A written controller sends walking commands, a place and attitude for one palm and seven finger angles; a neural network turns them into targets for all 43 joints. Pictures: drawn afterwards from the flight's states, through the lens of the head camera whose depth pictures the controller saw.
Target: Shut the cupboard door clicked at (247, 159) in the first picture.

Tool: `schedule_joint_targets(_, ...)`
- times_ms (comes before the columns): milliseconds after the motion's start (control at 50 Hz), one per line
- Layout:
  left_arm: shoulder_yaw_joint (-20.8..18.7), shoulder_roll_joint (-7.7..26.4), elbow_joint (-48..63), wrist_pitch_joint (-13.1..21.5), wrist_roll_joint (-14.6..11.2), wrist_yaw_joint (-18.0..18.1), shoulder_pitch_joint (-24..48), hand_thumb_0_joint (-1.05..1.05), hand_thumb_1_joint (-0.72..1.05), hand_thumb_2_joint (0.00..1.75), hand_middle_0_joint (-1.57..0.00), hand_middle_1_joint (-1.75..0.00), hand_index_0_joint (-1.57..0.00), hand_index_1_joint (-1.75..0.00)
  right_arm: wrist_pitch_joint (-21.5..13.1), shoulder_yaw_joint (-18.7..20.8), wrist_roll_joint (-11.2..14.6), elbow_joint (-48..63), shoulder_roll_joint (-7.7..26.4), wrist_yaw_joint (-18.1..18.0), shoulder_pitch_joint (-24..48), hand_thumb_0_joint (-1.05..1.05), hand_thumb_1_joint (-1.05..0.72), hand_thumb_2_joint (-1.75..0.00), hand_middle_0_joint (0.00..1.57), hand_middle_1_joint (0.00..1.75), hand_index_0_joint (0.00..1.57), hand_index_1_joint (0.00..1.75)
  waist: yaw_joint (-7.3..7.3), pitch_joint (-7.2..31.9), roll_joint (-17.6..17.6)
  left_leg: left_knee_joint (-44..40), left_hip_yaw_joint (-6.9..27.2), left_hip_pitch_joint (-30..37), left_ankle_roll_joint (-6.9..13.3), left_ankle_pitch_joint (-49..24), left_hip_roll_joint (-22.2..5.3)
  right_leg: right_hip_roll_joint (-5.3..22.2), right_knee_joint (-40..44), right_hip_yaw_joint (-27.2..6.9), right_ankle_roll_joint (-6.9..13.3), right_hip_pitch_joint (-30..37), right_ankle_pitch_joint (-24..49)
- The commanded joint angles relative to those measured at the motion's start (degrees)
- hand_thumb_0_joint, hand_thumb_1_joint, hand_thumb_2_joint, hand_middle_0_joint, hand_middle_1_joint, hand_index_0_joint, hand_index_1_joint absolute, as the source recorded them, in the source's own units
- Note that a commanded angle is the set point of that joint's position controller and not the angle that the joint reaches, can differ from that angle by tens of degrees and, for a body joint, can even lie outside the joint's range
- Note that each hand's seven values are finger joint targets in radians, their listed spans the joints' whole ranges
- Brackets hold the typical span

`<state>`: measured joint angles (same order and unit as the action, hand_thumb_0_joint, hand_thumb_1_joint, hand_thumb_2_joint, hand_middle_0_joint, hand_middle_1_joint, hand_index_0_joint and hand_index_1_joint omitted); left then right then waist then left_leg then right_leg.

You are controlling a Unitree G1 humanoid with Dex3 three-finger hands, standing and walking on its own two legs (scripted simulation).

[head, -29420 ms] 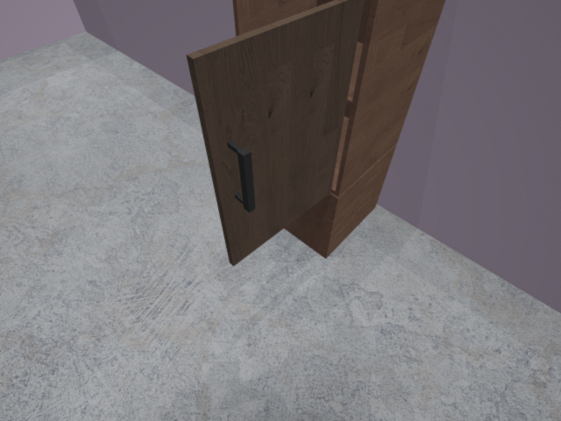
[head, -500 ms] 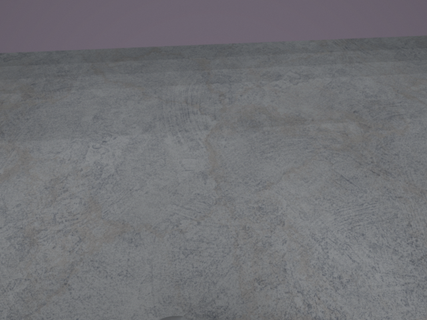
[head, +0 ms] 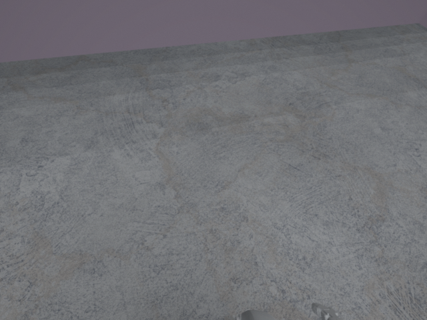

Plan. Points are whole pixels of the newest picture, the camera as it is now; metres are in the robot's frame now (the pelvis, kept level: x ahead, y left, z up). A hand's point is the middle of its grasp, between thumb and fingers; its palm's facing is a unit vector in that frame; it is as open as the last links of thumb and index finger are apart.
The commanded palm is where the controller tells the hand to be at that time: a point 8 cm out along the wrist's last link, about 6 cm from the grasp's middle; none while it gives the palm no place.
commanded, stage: turn to face it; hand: left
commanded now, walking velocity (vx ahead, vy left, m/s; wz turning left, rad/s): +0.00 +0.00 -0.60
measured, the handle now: out of the picture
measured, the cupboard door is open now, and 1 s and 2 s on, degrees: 59 59 59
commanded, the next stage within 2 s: none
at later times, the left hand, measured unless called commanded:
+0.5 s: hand (144, 318) +0.14 +0.15 -0.16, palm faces -0.27 -0.94 -0.22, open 7.4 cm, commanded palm none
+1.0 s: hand (179, 275) +0.23 +0.09 -0.16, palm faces -0.58 -0.77 -0.26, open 7.4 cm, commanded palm none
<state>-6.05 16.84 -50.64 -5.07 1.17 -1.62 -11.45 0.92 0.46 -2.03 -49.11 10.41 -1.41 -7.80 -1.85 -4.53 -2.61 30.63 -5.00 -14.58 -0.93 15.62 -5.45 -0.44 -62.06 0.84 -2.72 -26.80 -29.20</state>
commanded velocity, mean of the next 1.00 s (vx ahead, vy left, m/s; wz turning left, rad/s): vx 0.00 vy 0.00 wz -0.60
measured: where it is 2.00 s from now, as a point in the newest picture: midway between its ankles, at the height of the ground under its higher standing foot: outside the picture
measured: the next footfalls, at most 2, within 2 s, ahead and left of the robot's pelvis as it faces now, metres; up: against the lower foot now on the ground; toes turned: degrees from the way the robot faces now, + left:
right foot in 0.20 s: +0.02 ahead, -0.14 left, +0.00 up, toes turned -12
left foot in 0.58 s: +0.10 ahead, +0.09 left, +0.00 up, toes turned -18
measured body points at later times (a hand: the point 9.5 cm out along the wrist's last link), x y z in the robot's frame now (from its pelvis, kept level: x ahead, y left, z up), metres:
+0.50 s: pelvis +0.01 -0.02 +0.00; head +0.06 -0.03 +0.45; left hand +0.15 +0.20 -0.14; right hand +0.02 -0.30 -0.14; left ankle +0.05 +0.11 -0.69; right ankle -0.02 -0.13 -0.74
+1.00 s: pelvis +0.01 -0.02 -0.01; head +0.04 -0.06 +0.43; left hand +0.26 +0.13 -0.14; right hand -0.11 -0.26 -0.16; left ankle +0.07 +0.10 -0.74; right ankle -0.07 -0.11 -0.74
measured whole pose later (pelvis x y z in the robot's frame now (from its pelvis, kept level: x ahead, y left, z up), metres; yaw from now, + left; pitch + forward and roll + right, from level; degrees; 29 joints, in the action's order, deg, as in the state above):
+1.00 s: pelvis +0.01 -0.02 -0.01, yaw -36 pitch +1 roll +0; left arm -4.2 15.1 -49.5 -4.1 1.2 -2.7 -8.2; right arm 1.6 2.4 -1.5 -51.8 13.6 -0.4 -14.1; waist 1.1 -4.6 1.4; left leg 37.0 -15.0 -14.7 -2.8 20.9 -10.7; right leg 2.0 -35.2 4.4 -0.8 -16.4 -17.3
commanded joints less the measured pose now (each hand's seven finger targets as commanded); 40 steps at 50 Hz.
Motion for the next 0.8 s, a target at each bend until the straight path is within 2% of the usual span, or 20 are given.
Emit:
schedule_joint_targets(0, 0.11, 1.29, 6.06, 1.21, -0.13, -1.00, 1.74, 0.00, 0.90, 0.90, -0.20, -0.30, -0.20, -0.30, -0.61, 4.18, 0.06, 3.10, 13.56, -0.93, -2.44, 0.00, -0.90, -0.90, 0.20, 0.30, 0.20, 0.30, 2.39, 5.54, 15.36, -9.44, 4.91, 6.03, 8.40, -21.27, -13.54, 2.08, 8.23, 2.24, -0.48, 0.99, 2.22)
schedule_joint_targets(80, 0.58, 0.87, 6.72, 1.96, -0.08, -1.12, 2.93, 0.00, 0.90, 0.90, -0.20, -0.30, -0.20, -0.30, -0.31, 5.02, 0.20, 2.24, 15.26, -0.29, -3.88, 0.00, -0.90, -0.90, 0.20, 0.30, 0.20, 0.30, 3.25, 6.66, 16.40, -6.22, 2.94, 6.96, 7.58, -22.28, -14.53, 0.70, 18.04, 5.13, 0.44, 5.35, 4.11)
schedule_joint_targets(120, 0.40, 1.73, 5.95, 2.47, -0.12, -1.02, -0.04, 0.00, 0.90, 0.90, -0.20, -0.30, -0.20, -0.30, -0.19, 5.27, 0.48, 2.26, 15.81, -0.07, -2.65, 0.00, -0.90, -0.90, 0.20, 0.30, 0.20, 0.30, 1.30, 7.76, 14.56, -0.54, 0.35, 5.34, 5.14, -21.59, -13.67, 0.16, 27.98, 5.91, 1.37, 11.94, 11.56)
schedule_joint_targets(140, -0.11, 3.64, 4.66, 2.89, 0.00, -0.84, -3.82, 0.00, 0.90, 0.90, -0.20, -0.30, -0.20, -0.30, -0.09, 5.36, 0.84, 2.58, 15.37, 0.11, -1.70, 0.00, -0.90, -0.90, 0.20, 0.30, 0.20, 0.30, -0.73, 9.27, 10.10, 6.06, -1.96, 1.22, 2.52, -17.05, -11.33, 0.77, 35.20, 4.78, 2.21, 19.22, 18.84)
schedule_joint_targets(160, -0.97, 9.30, 3.79, 3.70, 0.55, -0.21, -6.89, 0.00, 0.90, 0.90, -0.20, -0.30, -0.20, -0.30, 0.11, 4.79, 1.46, 3.89, 11.70, 0.53, -1.62, 0.00, -0.90, -0.90, 0.20, 0.30, 0.20, 0.30, -2.39, 10.01, -3.93, 17.16, -5.62, -8.80, -1.31, -1.87, -5.53, 10.98, 41.83, -8.51, 5.78, 26.90, 28.96)
schedule_joint_targets(180, -1.80, 13.66, 3.03, 3.91, 0.40, 0.76, -8.67, 0.00, 0.90, 0.90, -0.20, -0.30, -0.20, -0.30, 0.23, 3.66, 1.31, 6.73, 8.42, 0.51, 2.36, 0.00, -0.90, -0.90, 0.20, 0.30, 0.20, 0.30, -3.91, 7.37, -15.66, 29.73, -3.51, -20.89, -3.30, 22.26, 1.49, 22.06, 42.28, -24.69, 12.33, 27.15, 49.22)
schedule_joint_targets(200, -1.53, 13.80, 3.13, 3.75, -0.03, 1.46, -9.44, 0.00, 0.90, 0.90, -0.20, -0.30, -0.20, -0.30, 0.87, 3.38, 1.42, 6.48, 9.93, -0.05, 2.12, 0.00, -0.90, -0.90, 0.20, 0.30, 0.20, 0.30, -3.73, 8.28, -12.95, 36.31, 3.96, -21.39, -2.77, 20.64, 0.03, 23.67, 42.40, -23.67, 15.68, 24.64, 47.27)
schedule_joint_targets(220, -1.24, 11.01, 3.90, 3.69, 0.04, 1.87, -5.86, 0.00, 0.90, 0.90, -0.20, -0.30, -0.20, -0.30, 1.02, 3.71, 1.42, 5.69, 9.91, -0.23, 2.34, 0.00, -0.90, -0.90, 0.20, 0.30, 0.20, 0.30, -2.15, 5.71, -11.59, 38.64, 6.38, -23.15, -2.63, 16.28, -0.92, 20.35, 43.66, -22.38, 15.20, 21.61, 39.64)
schedule_joint_targets(240, -1.03, 9.82, 4.86, 3.54, 0.10, 2.08, -2.06, 0.00, 0.90, 0.90, -0.20, -0.30, -0.20, -0.30, 0.93, 3.86, 1.35, 4.95, 10.14, -0.27, 1.81, 0.00, -0.90, -0.90, 0.20, 0.30, 0.20, 0.30, -0.68, 4.85, -13.35, 39.20, 6.52, -23.97, -3.01, 13.36, -1.11, 18.27, 43.87, -22.08, 14.65, 20.48, 35.22)
schedule_joint_targets(300, -0.08, 7.39, 6.24, 3.82, 0.08, 2.12, 1.65, 0.00, 0.90, 0.90, -0.20, -0.30, -0.20, -0.30, 0.87, 3.77, 1.13, 2.94, 9.80, 0.48, -0.69, 0.00, -0.90, -0.90, 0.20, 0.30, 0.20, 0.30, 1.58, 6.88, -6.40, 34.15, 4.59, -17.56, -4.06, 7.29, -0.34, 13.46, 41.00, -13.68, 12.53, 17.75, 37.90)
schedule_joint_targets(440, -0.76, 8.65, 4.61, 3.58, 0.43, 1.98, -1.54, 0.00, 0.90, 0.90, -0.20, -0.30, -0.20, -0.30, 0.52, 3.52, 1.59, 3.85, 8.30, 0.08, 0.52, 0.00, -0.90, -0.90, 0.20, 0.30, 0.20, 0.30, -0.02, 7.39, -5.51, 17.85, 3.89, -12.75, -3.87, 9.15, 3.01, 13.44, 39.65, -20.39, 14.19, 18.61, 37.44)
schedule_joint_targets(480, -0.95, 8.68, 4.78, 3.32, 0.50, 1.98, -0.03, 0.00, 0.90, 0.90, -0.20, -0.30, -0.20, -0.30, 0.10, 3.41, 1.87, 3.47, 8.14, -0.18, -1.64, 0.00, -0.90, -0.90, 0.20, 0.30, 0.20, 0.30, 0.95, 8.35, -6.43, 10.82, 3.86, -8.55, -3.39, 8.71, 3.75, 12.80, 37.73, -21.40, 13.40, 17.47, 38.75)
schedule_joint_targets(520, -0.85, 7.59, 5.16, 2.89, 0.01, 1.95, 2.70, 0.00, 0.90, 0.90, -0.20, -0.30, -0.20, -0.30, -0.37, 3.50, 1.97, 1.94, 8.43, -0.54, -6.02, 0.00, -0.90, -0.90, 0.20, 0.30, 0.20, 0.30, 3.60, 8.07, -5.67, -1.84, 3.60, 2.16, -2.96, -0.51, 4.37, 9.84, 34.53, -20.88, 9.76, 9.99, 34.21)
schedule_joint_targets(540, -0.27, 5.49, 5.65, 2.61, -0.54, 1.76, 3.23, 0.00, 0.90, 0.90, -0.20, -0.30, -0.20, -0.30, -1.00, 3.77, 1.76, 1.19, 10.77, -0.79, -8.50, 0.00, -0.90, -0.90, 0.20, 0.30, 0.20, 0.30, 4.75, 9.30, 0.24, -9.66, 6.79, 9.70, -1.80, -3.47, 0.08, 5.19, 30.06, -16.92, 6.59, 4.32, 26.45)
schedule_joint_targets(560, 0.42, 1.73, 6.53, 2.45, -1.02, 1.28, 1.65, 0.00, 0.90, 0.90, -0.20, -0.30, -0.20, -0.30, -1.39, 4.72, 0.98, 1.56, 16.10, -0.79, -9.19, 0.00, -0.90, -0.90, 0.20, 0.30, 0.20, 0.30, 4.35, 9.94, 17.02, -14.84, 21.44, 14.50, 2.94, -7.52, -13.91, -3.06, 18.10, -8.83, 2.83, -4.76, 6.03)
schedule_joint_targets(580, 0.49, 2.63, 7.26, 2.26, -0.59, 1.10, 2.90, 0.00, 0.90, 0.90, -0.20, -0.30, -0.20, -0.30, -0.99, 4.85, 0.58, 2.22, 18.25, -1.10, -9.53, 0.00, -0.90, -0.90, 0.20, 0.30, 0.20, 0.30, 4.83, 8.12, 19.71, -15.45, 26.37, 10.23, 8.77, -13.02, -22.16, -2.43, 5.27, -3.91, 1.41, -5.93, -7.00)
schedule_joint_targets(600, 0.02, 3.79, 7.41, 2.22, -0.18, 0.70, 3.30, 0.00, 0.90, 0.90, -0.20, -0.30, -0.20, -0.30, -0.77, 4.22, 0.15, 3.35, 16.90, -1.13, -7.92, 0.00, -0.90, -0.90, 0.20, 0.30, 0.20, 0.30, 4.19, 6.06, 12.93, -14.97, 23.89, 4.50, 11.02, -13.14, -21.81, 0.03, -1.38, -5.07, 1.32, -3.88, -5.33)
schedule_joint_targets(620, -0.51, 3.84, 5.72, 1.79, 0.45, 0.42, 2.03, 0.00, 0.90, 0.90, -0.20, -0.30, -0.20, -0.30, -1.22, 3.51, 0.10, 3.35, 14.07, -1.32, -4.92, 0.00, -0.90, -0.90, 0.20, 0.30, 0.20, 0.30, 2.16, 5.10, 13.74, -15.54, 20.22, 3.74, 9.25, -16.01, -18.15, 0.37, -4.86, -5.22, 0.34, -5.28, -1.03)
schedule_joint_targets(660, -0.70, 3.73, 4.74, 1.46, 0.30, -0.44, 1.08, 0.00, 0.90, 0.90, -0.20, -0.30, -0.20, -0.30, -1.28, 2.93, 0.32, 4.74, 12.74, -1.48, -1.71, 0.00, -0.90, -0.90, 0.20, 0.30, 0.20, 0.30, 1.08, 3.93, 13.48, -12.89, 11.76, 3.76, 8.17, -19.71, -14.85, 1.98, -7.69, -3.08, -0.38, -5.81, 2.12)
schedule_joint_targets(780, 0.29, 0.88, 5.83, 1.16, -0.14, -0.97, 4.99, 0.00, 0.90, 0.90, -0.20, -0.30, -0.20, -0.30, -1.09, 3.90, 0.38, 1.86, 12.86, -1.21, -7.95, 0.00, -0.90, -0.90, 0.20, 0.30, 0.20, 0.30, 3.86, 7.15, 13.11, -9.12, 3.74, 13.22, 8.47, -28.78, -14.16, 2.69, 2.19, 1.11, -1.16, -5.18, 3.52)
